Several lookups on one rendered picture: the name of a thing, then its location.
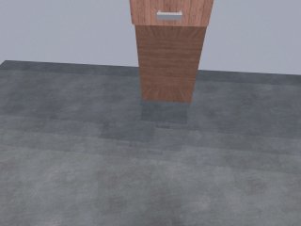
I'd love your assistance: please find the cabinet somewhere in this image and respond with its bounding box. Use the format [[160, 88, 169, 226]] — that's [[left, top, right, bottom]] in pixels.
[[135, 24, 207, 104]]

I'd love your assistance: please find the drawer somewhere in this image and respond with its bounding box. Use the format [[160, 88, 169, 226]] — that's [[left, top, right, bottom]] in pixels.
[[129, 0, 214, 27]]

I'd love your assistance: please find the handle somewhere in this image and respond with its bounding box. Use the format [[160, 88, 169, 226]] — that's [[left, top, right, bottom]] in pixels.
[[156, 10, 182, 21]]

